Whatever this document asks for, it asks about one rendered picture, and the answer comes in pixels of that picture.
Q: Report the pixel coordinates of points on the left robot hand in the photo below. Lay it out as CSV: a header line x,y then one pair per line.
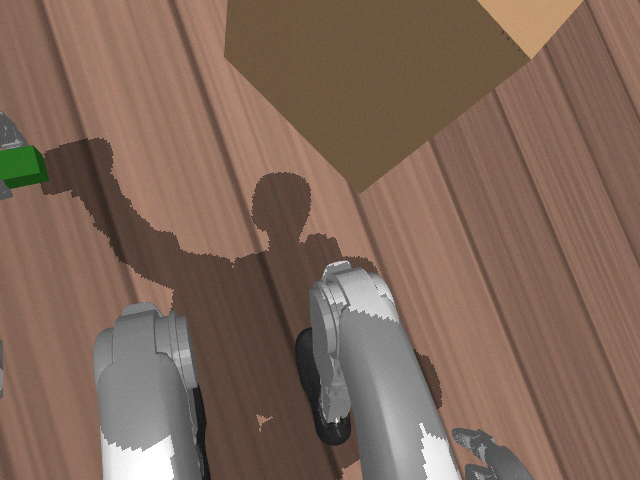
x,y
10,138

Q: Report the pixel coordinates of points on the right robot foot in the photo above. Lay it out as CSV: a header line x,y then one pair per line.
x,y
330,433

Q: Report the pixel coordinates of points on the right robot hand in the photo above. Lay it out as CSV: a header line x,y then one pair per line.
x,y
502,463

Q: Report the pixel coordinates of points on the left robot foot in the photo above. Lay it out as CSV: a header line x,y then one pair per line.
x,y
200,436

